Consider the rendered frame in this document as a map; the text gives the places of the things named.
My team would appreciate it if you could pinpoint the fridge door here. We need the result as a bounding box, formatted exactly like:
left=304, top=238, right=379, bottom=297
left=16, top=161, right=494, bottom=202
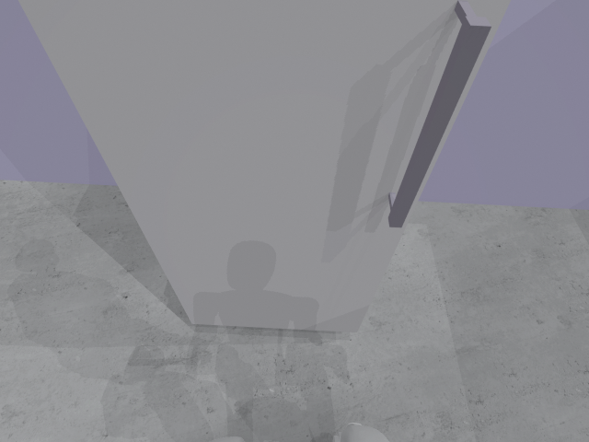
left=18, top=0, right=511, bottom=332

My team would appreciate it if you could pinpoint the handle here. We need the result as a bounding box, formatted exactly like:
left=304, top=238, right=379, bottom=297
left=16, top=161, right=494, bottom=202
left=388, top=0, right=491, bottom=227

